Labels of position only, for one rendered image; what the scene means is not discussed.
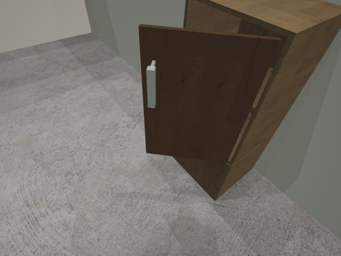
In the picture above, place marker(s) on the handle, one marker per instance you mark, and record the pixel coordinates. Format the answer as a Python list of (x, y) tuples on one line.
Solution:
[(151, 85)]

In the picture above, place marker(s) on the cupboard door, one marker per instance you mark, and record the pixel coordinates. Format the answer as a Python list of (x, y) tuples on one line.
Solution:
[(206, 84)]

